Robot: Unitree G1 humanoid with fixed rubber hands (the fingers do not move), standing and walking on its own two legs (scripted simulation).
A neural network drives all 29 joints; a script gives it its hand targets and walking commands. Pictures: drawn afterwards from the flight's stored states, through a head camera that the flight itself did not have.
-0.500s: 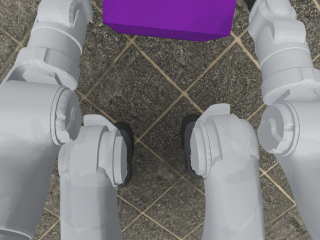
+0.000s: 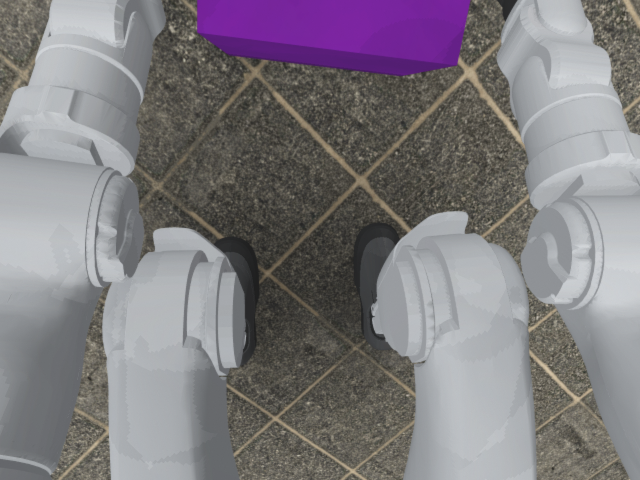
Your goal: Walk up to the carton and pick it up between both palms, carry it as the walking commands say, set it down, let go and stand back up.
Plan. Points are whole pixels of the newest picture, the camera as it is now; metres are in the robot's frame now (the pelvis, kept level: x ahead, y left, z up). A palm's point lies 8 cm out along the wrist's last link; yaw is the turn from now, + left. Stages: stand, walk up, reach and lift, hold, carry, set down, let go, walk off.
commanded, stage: set down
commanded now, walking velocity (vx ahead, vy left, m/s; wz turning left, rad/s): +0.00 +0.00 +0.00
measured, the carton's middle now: out of the picture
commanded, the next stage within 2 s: let go in 1.64 s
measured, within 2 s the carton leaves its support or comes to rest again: neither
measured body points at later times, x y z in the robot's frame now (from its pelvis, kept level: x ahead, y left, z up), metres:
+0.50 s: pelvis -0.01 +0.00 +0.02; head +0.37 +0.00 +0.25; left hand +0.58 +0.15 -0.16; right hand +0.54 -0.23 -0.15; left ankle +0.10 +0.11 -0.32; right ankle +0.11 -0.12 -0.32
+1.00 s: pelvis -0.01 +0.00 +0.13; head +0.36 -0.02 +0.36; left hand +0.59 +0.15 -0.02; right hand +0.54 -0.25 -0.01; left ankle +0.09 +0.11 -0.32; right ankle +0.11 -0.12 -0.32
